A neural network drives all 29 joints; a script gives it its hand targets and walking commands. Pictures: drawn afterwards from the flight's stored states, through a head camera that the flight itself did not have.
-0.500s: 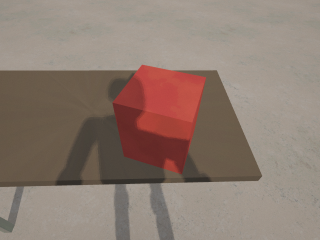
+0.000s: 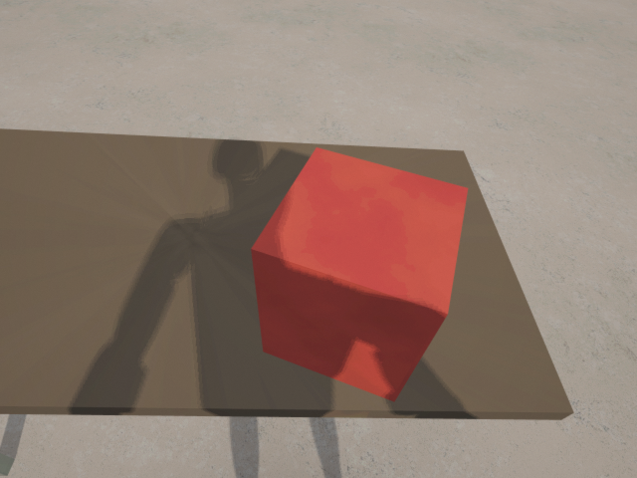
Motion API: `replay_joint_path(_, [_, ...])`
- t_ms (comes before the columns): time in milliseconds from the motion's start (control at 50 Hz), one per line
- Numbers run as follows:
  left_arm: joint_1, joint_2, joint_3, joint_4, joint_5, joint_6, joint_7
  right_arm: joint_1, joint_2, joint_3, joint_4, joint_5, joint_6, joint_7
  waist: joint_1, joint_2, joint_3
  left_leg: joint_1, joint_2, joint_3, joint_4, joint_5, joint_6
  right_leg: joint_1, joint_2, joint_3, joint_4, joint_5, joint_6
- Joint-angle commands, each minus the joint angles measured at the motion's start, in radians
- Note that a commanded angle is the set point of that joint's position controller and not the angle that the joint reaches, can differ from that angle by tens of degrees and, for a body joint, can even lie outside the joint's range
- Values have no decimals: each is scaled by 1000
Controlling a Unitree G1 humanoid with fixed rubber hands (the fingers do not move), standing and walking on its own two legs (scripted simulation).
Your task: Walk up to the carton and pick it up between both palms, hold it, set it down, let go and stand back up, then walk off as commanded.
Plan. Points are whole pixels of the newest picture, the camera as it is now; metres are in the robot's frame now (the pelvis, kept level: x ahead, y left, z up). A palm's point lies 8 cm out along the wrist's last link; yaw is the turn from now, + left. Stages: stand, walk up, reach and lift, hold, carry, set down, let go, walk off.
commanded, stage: walk up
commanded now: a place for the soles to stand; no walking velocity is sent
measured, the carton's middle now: (356, 277) +0.39 -0.05 +0.03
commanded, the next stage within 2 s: reach and lift in 1.92 s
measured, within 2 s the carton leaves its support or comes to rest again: neither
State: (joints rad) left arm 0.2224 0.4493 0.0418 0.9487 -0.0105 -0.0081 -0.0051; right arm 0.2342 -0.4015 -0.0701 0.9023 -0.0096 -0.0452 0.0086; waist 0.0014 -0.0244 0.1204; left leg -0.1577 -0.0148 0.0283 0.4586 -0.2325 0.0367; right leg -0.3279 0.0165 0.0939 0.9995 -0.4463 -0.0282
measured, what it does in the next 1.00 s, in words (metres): steps on the spot: right foot, then left foot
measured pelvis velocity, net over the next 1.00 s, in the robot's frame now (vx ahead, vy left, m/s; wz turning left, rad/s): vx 0.00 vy -0.02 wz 0.00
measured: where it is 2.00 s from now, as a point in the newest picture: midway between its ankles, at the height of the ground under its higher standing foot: outside the picture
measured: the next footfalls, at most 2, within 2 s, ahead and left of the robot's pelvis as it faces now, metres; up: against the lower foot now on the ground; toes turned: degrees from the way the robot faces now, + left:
right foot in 0.22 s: +0.06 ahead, -0.15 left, +0.00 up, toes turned +0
left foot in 0.52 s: +0.03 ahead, +0.11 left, +0.00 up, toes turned +1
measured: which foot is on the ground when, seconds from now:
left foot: down 0.00-0.24, up 0.26-0.50, down 0.52-1.00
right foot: up 0.00-0.20, down 0.22-1.00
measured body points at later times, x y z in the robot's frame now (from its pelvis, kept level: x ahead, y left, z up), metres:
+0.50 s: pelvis +0.02 -0.02 -0.01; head +0.06 -0.03 +0.44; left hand +0.16 +0.29 -0.11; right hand +0.10 -0.35 -0.13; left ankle -0.02 +0.11 -0.73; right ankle +0.09 -0.14 -0.74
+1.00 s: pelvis +0.00 -0.02 +0.00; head +0.00 -0.03 +0.45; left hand +0.11 +0.29 -0.11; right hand +0.12 -0.34 -0.11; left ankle -0.01 +0.11 -0.74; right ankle +0.02 -0.15 -0.74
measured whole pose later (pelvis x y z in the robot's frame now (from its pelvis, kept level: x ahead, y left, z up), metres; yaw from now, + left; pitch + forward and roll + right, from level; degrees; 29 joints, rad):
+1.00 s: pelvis +0.00 -0.02 +0.00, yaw +0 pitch -3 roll +0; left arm 0.06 0.37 0.00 1.08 0.00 0.00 -0.01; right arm 0.09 -0.39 -0.02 1.03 0.00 -0.02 0.00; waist 0.00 0.02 0.05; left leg -0.09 0.00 -0.02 0.37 -0.23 -0.01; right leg -0.16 -0.01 0.02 0.41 -0.19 0.01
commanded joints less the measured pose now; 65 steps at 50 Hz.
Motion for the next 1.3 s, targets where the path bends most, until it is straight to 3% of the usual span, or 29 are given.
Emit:
replay_joint_path(0, [41,105,26,-39,-9,-2,6,-12,-207,-29,-78,0,-23,-24,7,160,-32,-3,256,-102,-108,735,160,-20,-16,28,-68,95,22])
replay_joint_path(120, [-37,121,32,-42,12,0,9,-60,-212,-39,-95,21,17,-18,-15,158,-73,-36,242,-78,18,551,110,93,-30,-91,-366,214,14])
replay_joint_path(160, [-13,117,40,-19,19,-6,5,-88,-198,-28,-109,33,29,-18,16,112,-86,-128,188,-60,93,441,82,203,-2,-92,-465,376,-12])
replay_joint_path(180, [-22,144,47,-22,28,-5,9,-71,-192,-24,-104,35,37,-20,14,71,-86,-157,176,-74,145,271,58,228,-42,-43,-511,443,-30])
replay_joint_path(220, [-64,224,57,-48,26,-15,12,-34,-119,5,-99,41,53,-24,3,-115,-143,-113,-27,-42,366,-262,-21,139,-341,320,-639,690,-187])
replay_joint_path(240, [-82,227,60,-58,27,-12,15,-27,-138,-3,-85,39,66,-36,20,-174,-213,-70,-21,-104,488,-435,-16,133,-374,372,-610,714,-261])
replay_joint_path(260, [-81,217,57,-60,30,-7,21,-43,-162,-7,-72,37,70,-37,22,-171,-180,-107,-20,-133,541,-450,-4,111,-331,335,-621,659,-249])
replay_joint_path(300, [-145,173,51,-74,28,5,28,-14,-166,-4,-48,40,65,-39,0,-182,-130,-164,-27,-118,540,-383,-21,123,-267,200,-599,668,-202])
replay_joint_path(320, [-141,146,45,-92,30,7,29,15,-158,-1,-42,32,65,-38,-6,-125,-175,-186,-28,-79,506,-338,-28,180,-238,157,-592,628,-171])
replay_joint_path(360, [-126,149,51,-94,45,19,26,-8,-163,0,-46,25,57,-34,16,-112,-202,-181,-30,-64,385,-297,-50,225,-180,106,-580,473,-136])
replay_joint_path(420, [-107,146,55,-89,39,32,16,-28,-152,-1,-31,4,43,-36,40,-172,-187,-155,-21,-20,147,-266,-48,262,-196,108,-584,340,-142])
replay_joint_path(460, [-149,160,54,-108,21,48,2,30,-146,-13,11,-12,33,-41,-3,-143,-185,-4,-23,28,-47,-74,-41,136,-210,108,-553,261,-122])
replay_joint_path(480, [-149,135,48,-106,10,53,1,12,-152,-12,10,-21,28,-41,5,-123,-140,19,-5,-27,-112,-31,-32,67,-187,111,-535,237,-88])
replay_joint_path(500, [-142,93,33,-104,1,51,-7,-17,-179,-19,-13,-37,15,-38,10,7,-142,25,108,-200,-179,-81,-1,-6,-150,79,-488,199,-37])
replay_joint_path(520, [-173,79,31,-99,1,51,-12,-58,-242,-23,-25,-32,3,-35,14,115,-98,-46,258,-413,-239,-114,60,-46,-41,20,-395,90,6])
replay_joint_path(540, [-210,138,43,-77,12,52,-4,-130,-299,-39,-42,-29,6,-31,-2,191,-44,-261,337,-419,-234,-162,156,45,-23,-23,-256,-42,13])
replay_joint_path(560, [-188,141,51,-63,5,55,-10,-165,-269,-31,-51,-18,1,-29,19,116,-17,-308,340,-382,-231,-134,174,100,-34,15,-213,-28,3])
replay_joint_path(600, [-151,98,32,-47,-7,45,-14,-153,-201,-5,-35,-6,-9,-31,37,112,-21,-86,250,-226,-138,306,104,0,3,14,-271,28,-17])
replay_joint_path(640, [-181,79,27,-47,1,31,-14,-87,-209,-8,-11,-10,-8,-35,2,176,-69,6,198,-163,-50,484,65,42,-24,-47,-386,77,6])
replay_joint_path(680, [-155,72,19,-18,2,16,-9,-128,-204,-4,-27,-3,6,-29,24,231,-136,72,159,-113,16,451,30,133,-34,-79,-627,261,10])
replay_joint_path(720, [-156,140,25,6,21,-1,0,-87,-180,5,-32,12,17,-30,-7,98,-222,0,118,-108,61,328,-4,296,-119,29,-604,588,-7])
replay_joint_path(760, [-201,163,20,10,14,-9,1,-52,-147,10,19,13,24,-32,-36,0,-223,18,65,-67,-40,24,-30,238,-200,97,-608,495,-45])
replay_joint_path(800, [-208,125,10,27,8,-5,-4,-133,-173,7,33,2,18,-27,-8,-21,-163,60,105,-129,-116,40,-8,154,-143,46,-611,360,-18])
replay_joint_path(900, [-212,118,3,80,8,-13,0,-175,-191,15,77,6,6,-20,-7,-55,-139,39,129,-136,-145,145,5,213,-124,20,-657,431,2])
replay_joint_path(1000, [-230,126,2,107,8,-14,3,-165,-176,18,121,5,13,-14,-11,19,-115,45,111,-118,-174,85,-18,179,-135,31,-716,309,-3])
replay_joint_path(1040, [-244,110,-6,118,14,-15,3,-183,-180,16,124,-1,10,-15,-14,-30,-107,8,115,-145,-201,17,-3,193,-123,24,-706,266,5])
replay_joint_path(1120, [-235,135,1,131,19,-17,0,-185,-178,23,144,-1,10,-9,-5,-3,-84,14,109,-133,-205,-21,-13,160,-121,34,-753,174,4])
replay_joint_path(1180, [-225,165,24,121,22,0,-4,-159,-220,9,154,-7,11,-21,-8,-17,-59,-14,116,-141,-173,55,-9,136,-113,27,-706,288,-10])
replay_joint_path(1280, [-181,147,24,95,14,23,-15,-169,-217,-2,121,4,9,-28,4,67,-143,-34,170,-182,-173,118,16,211,-101,15,-641,374,-13])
